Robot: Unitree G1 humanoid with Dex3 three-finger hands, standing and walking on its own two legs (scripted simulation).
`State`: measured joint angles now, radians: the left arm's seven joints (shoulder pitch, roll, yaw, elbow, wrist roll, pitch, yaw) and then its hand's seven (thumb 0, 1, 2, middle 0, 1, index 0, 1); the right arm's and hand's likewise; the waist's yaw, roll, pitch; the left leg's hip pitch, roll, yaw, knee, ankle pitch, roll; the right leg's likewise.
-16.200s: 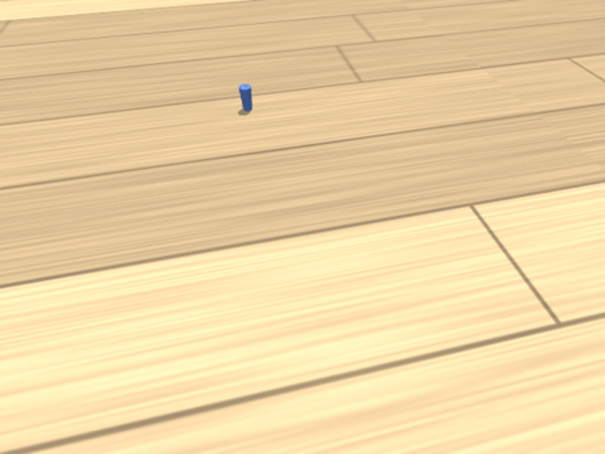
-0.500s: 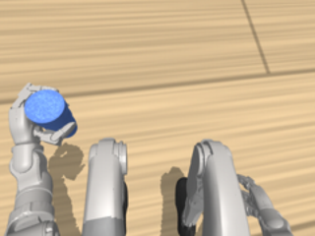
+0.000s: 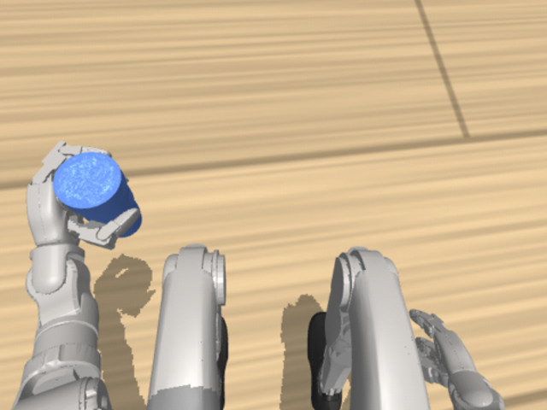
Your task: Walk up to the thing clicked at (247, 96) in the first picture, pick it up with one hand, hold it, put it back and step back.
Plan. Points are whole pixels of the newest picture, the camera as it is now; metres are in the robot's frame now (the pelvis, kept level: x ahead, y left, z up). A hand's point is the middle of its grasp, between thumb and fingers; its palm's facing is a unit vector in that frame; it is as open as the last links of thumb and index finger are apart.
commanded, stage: lift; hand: left
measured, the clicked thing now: (108, 203) +0.37 +0.26 -0.05
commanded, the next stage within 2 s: none
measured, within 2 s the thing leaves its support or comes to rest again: neither
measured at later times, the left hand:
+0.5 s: hand (84, 183) +0.36 +0.25 +0.06, palm faces +0.18 -0.98 -0.02, open 10.4 cm
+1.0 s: hand out of the picture +0.37 +0.23 +0.24, palm faces +0.23 -0.97 -0.01, open 10.4 cm
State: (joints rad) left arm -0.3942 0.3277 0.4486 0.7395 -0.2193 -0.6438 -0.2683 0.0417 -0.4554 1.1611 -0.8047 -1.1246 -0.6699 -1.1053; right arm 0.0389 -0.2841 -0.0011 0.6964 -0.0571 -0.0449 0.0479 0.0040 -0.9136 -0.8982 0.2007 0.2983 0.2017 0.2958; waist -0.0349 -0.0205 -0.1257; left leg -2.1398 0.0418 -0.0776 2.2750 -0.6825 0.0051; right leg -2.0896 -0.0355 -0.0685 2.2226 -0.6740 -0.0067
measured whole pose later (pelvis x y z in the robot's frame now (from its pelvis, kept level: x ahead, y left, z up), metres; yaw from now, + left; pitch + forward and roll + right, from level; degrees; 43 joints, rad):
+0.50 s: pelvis +0.00 +0.00 +0.06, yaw +1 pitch +32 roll -4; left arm -0.25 0.29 0.37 0.46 -0.26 -0.50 -0.25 0.04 -0.45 1.16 -0.80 -1.12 -0.67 -1.10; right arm 0.06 -0.28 -0.02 0.64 0.00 -0.05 0.01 0.01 -0.92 -0.90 0.20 0.30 0.20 0.30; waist -0.02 0.01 -0.17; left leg -1.98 0.04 -0.07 2.08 -0.67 0.00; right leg -1.94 -0.03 -0.07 2.04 -0.66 -0.01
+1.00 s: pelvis +0.04 +0.00 +0.21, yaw +3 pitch +26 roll -4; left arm -0.05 0.23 0.22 0.17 -0.23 -0.30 -0.05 0.04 -0.44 1.16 -0.80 -1.13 -0.67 -1.10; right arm 0.13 -0.23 -0.01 0.60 0.04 -0.07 -0.04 0.01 -0.91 -0.89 0.20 0.30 0.20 0.30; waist -0.02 0.03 -0.18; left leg -1.42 0.04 -0.05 1.59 -0.62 0.00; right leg -1.37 -0.03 -0.07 1.54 -0.61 0.00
